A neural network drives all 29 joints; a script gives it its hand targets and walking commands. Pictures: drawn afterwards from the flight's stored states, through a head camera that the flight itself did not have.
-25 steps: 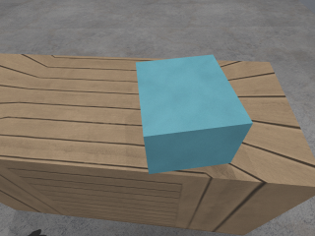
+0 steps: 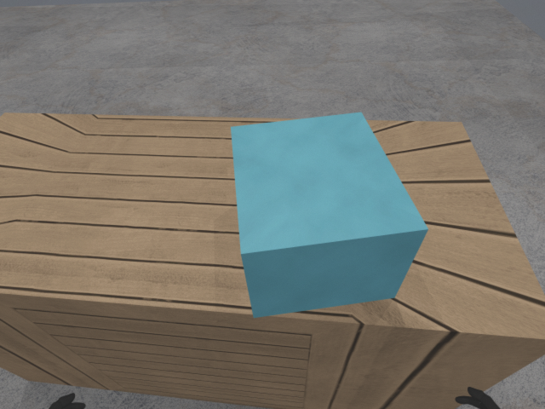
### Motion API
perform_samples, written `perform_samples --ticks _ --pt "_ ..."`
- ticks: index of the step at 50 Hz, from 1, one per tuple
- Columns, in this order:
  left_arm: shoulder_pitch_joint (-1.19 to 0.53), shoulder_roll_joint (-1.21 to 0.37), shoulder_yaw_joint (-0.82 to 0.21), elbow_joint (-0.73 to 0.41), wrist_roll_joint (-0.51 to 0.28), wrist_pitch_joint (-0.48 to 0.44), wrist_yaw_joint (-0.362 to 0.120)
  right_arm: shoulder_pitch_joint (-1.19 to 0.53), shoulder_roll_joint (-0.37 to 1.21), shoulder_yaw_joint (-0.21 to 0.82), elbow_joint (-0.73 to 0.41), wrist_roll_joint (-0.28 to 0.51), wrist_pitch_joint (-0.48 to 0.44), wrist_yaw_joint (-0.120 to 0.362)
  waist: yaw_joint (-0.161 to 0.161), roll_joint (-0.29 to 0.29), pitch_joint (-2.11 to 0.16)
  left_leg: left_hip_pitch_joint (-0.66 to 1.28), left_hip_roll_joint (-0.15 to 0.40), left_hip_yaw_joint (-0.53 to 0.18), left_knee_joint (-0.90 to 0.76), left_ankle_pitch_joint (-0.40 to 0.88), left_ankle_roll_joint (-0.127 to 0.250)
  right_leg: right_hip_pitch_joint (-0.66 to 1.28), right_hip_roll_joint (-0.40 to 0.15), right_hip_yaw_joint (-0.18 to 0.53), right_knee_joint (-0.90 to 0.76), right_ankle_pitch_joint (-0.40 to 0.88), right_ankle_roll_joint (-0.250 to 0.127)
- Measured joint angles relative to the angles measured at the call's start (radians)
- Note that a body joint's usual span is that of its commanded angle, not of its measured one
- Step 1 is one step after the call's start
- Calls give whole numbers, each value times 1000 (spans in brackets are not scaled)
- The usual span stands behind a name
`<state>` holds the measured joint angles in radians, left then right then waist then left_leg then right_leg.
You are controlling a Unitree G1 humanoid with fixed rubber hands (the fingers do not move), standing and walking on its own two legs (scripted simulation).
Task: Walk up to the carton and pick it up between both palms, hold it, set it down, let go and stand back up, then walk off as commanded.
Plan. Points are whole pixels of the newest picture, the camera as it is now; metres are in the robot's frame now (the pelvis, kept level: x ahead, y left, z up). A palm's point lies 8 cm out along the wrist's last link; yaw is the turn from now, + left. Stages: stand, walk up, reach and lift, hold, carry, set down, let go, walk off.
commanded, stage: stand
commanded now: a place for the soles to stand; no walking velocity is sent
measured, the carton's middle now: (310, 209) +0.45 -0.04 +0.04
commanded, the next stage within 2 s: reach and lift in 0.30 s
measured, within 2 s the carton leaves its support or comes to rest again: neither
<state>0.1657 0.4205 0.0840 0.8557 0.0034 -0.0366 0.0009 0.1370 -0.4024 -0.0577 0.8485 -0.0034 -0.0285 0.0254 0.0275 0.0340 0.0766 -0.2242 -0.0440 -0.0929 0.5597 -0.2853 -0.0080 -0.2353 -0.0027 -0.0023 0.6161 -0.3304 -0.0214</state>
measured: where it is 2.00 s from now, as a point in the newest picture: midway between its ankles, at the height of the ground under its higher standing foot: outside the picture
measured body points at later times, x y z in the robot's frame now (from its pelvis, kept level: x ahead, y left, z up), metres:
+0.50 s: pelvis +0.00 +0.00 +0.00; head +0.04 -0.02 +0.45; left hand +0.16 +0.33 -0.06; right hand +0.17 -0.31 -0.10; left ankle +0.01 +0.14 -0.73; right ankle +0.00 -0.10 -0.73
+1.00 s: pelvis -0.01 -0.01 +0.01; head -0.06 -0.01 +0.46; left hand +0.17 +0.28 -0.02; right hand +0.16 -0.31 -0.04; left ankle +0.01 +0.14 -0.73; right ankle +0.00 -0.10 -0.73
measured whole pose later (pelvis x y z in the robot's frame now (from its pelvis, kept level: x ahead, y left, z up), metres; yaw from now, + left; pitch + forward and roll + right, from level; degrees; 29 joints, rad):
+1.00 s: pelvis -0.01 -0.01 +0.01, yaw -1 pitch -10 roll +1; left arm 0.18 0.32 0.08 0.38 0.00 0.28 0.06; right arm 0.19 -0.40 -0.11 0.67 -0.03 -0.14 0.13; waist 0.03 0.00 0.07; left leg -0.04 -0.01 -0.09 0.42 -0.21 -0.03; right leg -0.06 0.02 0.00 0.47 -0.25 -0.03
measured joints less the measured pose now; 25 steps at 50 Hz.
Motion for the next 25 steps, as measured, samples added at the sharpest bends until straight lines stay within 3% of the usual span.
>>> perform_samples --ticks 17,18,21,25 --pt "-1 0 0 0 0 9 0 -7 0 0 19 0 0 -1 0 0 -2 20 0 0 -19 3 -3 22 -1 0 -22 4 0" --pt "-3 0 0 -3 0 24 0 -11 1 -3 36 -6 -17 -1 0 0 -5 19 0 0 -20 3 -4 20 -1 0 -23 4 0" --pt "-32 0 0 -79 0 184 16 -62 5 -33 131 -40 -130 15 0 0 -9 -15 7 0 -8 2 -13 -10 5 0 -20 8 0" --pt "-83 -6 0 -230 0 293 24 -111 5 -70 146 -47 -202 30 0 -5 20 -35 16 0 5 1 -17 -27 15 0 -19 16 0"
